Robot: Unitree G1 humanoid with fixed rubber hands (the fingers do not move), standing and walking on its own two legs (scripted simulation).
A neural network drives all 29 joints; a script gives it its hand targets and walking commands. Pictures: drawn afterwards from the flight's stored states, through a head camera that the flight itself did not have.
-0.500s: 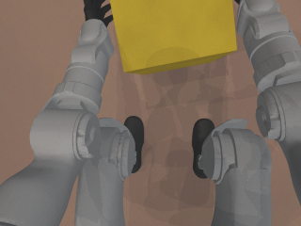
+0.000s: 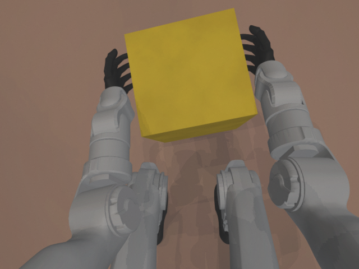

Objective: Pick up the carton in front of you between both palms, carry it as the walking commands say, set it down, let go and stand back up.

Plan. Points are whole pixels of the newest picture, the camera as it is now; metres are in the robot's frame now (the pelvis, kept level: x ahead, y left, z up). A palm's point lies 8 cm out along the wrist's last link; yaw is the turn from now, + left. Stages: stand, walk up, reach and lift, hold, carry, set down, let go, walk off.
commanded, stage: reach and lift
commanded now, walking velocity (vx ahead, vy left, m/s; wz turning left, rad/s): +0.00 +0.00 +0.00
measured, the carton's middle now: (191, 91) +0.50 -0.02 -0.14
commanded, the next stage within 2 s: none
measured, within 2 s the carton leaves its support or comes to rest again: neither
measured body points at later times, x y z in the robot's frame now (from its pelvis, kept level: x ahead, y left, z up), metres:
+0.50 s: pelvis +0.03 +0.00 +0.12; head +0.23 -0.02 +0.53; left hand +0.48 +0.14 +0.08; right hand +0.49 -0.16 +0.07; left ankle +0.12 +0.13 -0.40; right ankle +0.12 -0.12 -0.40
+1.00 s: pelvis +0.08 +0.01 +0.27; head +0.17 -0.01 +0.71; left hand +0.44 +0.14 +0.24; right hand +0.44 -0.16 +0.23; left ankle +0.12 +0.13 -0.40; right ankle +0.12 -0.12 -0.40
